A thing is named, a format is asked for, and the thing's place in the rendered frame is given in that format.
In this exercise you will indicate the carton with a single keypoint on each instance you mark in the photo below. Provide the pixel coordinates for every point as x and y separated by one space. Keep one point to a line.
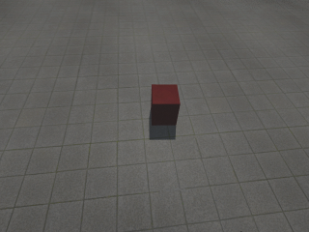
165 104

